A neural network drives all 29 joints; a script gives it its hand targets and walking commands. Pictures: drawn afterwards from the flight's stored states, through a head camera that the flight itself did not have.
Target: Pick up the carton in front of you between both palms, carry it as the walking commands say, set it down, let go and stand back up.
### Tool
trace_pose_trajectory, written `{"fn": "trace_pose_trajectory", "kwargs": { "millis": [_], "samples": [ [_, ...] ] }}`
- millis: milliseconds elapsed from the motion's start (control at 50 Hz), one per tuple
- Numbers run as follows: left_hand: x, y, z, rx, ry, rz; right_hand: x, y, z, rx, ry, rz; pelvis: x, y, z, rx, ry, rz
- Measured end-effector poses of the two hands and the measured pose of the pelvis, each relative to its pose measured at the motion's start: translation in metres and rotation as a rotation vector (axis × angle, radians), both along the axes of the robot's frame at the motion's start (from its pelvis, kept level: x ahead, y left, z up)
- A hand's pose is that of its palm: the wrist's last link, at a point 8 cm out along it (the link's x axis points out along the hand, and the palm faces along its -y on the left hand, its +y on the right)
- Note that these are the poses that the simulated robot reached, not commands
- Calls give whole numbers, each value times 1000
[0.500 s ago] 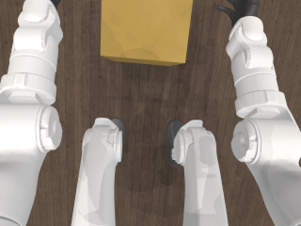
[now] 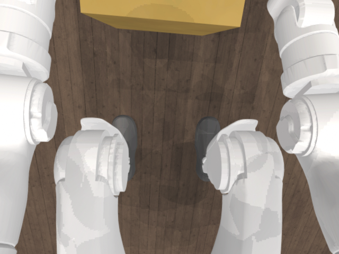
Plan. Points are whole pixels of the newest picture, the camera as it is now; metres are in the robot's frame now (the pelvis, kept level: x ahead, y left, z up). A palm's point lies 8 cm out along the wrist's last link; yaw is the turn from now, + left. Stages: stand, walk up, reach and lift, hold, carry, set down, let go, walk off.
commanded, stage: reach and lift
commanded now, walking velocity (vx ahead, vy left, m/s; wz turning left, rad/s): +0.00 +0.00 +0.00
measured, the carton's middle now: out of the picture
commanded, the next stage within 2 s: none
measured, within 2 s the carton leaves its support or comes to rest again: leaves its support in 0.76 s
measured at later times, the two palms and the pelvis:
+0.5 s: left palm out of the picture +0.57 +0.17 -0.17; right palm out of the picture +0.56 -0.13 -0.17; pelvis -0.01 +0.00 +0.00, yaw +0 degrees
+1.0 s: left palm out of the picture +0.53 +0.17 -0.04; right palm out of the picture +0.54 -0.12 -0.04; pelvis +0.00 -0.01 +0.04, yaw +2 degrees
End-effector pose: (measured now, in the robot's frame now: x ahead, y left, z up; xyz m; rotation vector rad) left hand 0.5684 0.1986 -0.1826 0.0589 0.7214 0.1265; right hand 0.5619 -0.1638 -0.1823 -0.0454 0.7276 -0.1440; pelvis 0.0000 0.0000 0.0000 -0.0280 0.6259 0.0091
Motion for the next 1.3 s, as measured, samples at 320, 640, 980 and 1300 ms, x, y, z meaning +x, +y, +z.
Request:
{"fn": "trace_pose_trajectory", "kwargs": {
  "millis": [320,640,980,1300],
  "samples": [
    [-5,-13,11,-15,0,-21,-2,14,12,20,0,33,-1,-4,2,3,28,2],
    [-1,-27,10,-52,9,-57,0,31,9,76,-4,48,-4,-1,-8,2,-30,0],
    [-37,-25,127,-73,-51,49,-22,40,128,78,-57,5,1,-10,32,12,76,24],
    [-70,-32,232,-65,-34,42,-57,32,231,70,-43,3,-14,-12,110,9,132,28]
  ]
}}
